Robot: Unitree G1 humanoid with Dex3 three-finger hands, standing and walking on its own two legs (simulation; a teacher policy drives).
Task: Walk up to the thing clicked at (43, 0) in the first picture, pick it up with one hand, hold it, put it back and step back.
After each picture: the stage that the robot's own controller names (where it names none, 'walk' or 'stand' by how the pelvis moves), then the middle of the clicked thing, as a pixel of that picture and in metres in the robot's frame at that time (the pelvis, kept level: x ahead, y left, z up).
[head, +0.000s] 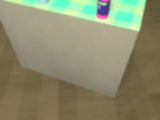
stand; out of the picture +1.01 +0.26 +0.02
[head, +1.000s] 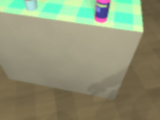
walk; out of the picture +0.88 +0.27 +0.04
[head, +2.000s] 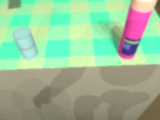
walk; (26, 44) +0.52 +0.20 +0.04
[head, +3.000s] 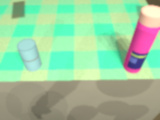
walk; (30, 55) +0.46 +0.21 +0.04
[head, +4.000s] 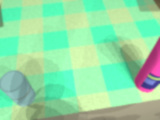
stand; (19, 89) +0.30 +0.20 +0.04
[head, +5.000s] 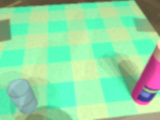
stand; (23, 97) +0.30 +0.20 +0.02
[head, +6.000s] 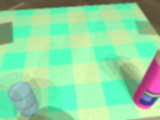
stand; (25, 100) +0.29 +0.20 +0.02
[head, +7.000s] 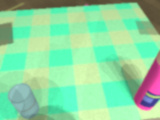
stand; (25, 101) +0.28 +0.20 +0.02
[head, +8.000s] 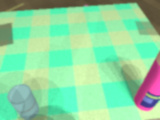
stand; (24, 102) +0.28 +0.20 +0.02
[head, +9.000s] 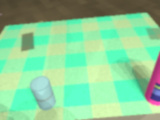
rise first; (43, 93) +0.32 +0.17 +0.03
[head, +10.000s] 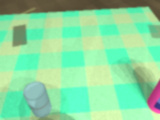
go down; (38, 100) +0.28 +0.17 +0.03
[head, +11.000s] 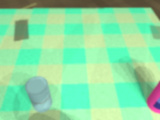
go down; (39, 95) +0.30 +0.16 +0.03
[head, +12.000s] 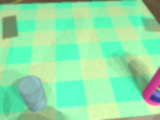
close in; (33, 94) +0.30 +0.16 +0.04
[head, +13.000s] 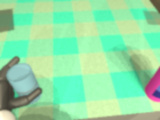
close; (25, 84) +0.31 +0.18 +0.07
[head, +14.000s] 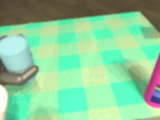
lift; (19, 61) +0.29 +0.16 +0.23
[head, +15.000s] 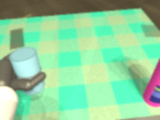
hold; (29, 71) +0.30 +0.16 +0.17
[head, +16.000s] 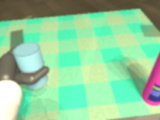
hold; (32, 66) +0.31 +0.15 +0.18
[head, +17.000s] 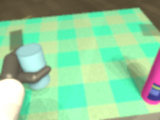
hold; (34, 66) +0.32 +0.15 +0.17
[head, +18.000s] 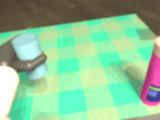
crouch; (31, 56) +0.33 +0.15 +0.21
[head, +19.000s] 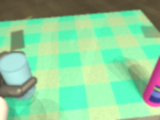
crouch; (19, 77) +0.28 +0.18 +0.17
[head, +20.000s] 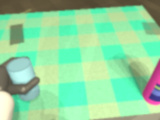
lower; (24, 79) +0.31 +0.19 +0.11
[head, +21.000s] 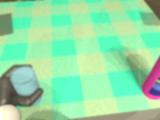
lower; (27, 87) +0.31 +0.18 +0.07
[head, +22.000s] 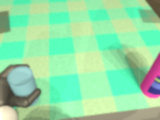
lower; (25, 87) +0.31 +0.18 +0.07
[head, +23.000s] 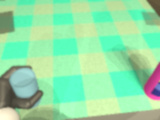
lower; (27, 89) +0.30 +0.18 +0.07
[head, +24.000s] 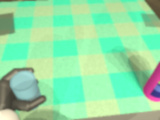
open; (27, 91) +0.30 +0.18 +0.07
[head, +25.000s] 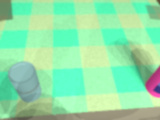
rise; (26, 83) +0.31 +0.17 +0.08
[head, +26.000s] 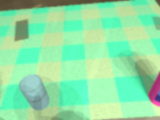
sink last; (35, 93) +0.30 +0.18 +0.05
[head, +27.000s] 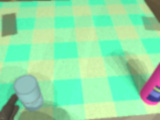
stand; (30, 94) +0.29 +0.18 +0.03
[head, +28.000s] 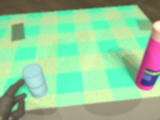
stand; (36, 81) +0.37 +0.18 +0.05
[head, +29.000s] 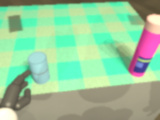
stand; (39, 68) +0.43 +0.16 +0.03
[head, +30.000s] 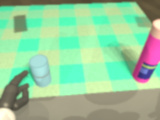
stand; (41, 71) +0.42 +0.15 +0.03
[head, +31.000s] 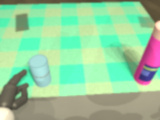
stand; (40, 71) +0.41 +0.16 +0.03
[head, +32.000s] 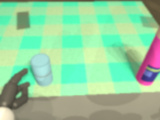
stand; (42, 70) +0.41 +0.15 +0.03
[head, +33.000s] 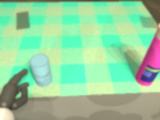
walk; (41, 70) +0.41 +0.15 +0.03
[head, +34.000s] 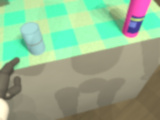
walk; (33, 39) +0.52 +0.15 +0.04
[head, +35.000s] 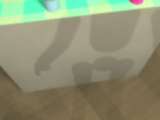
walk; out of the picture +0.72 +0.16 +0.05
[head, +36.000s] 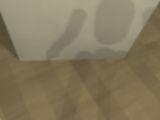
walk; out of the picture +0.99 +0.12 +0.04
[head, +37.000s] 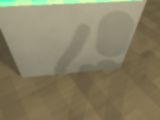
stand; out of the picture +1.03 +0.19 +0.02
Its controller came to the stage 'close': yes
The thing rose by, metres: 0.23
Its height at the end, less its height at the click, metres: +0.00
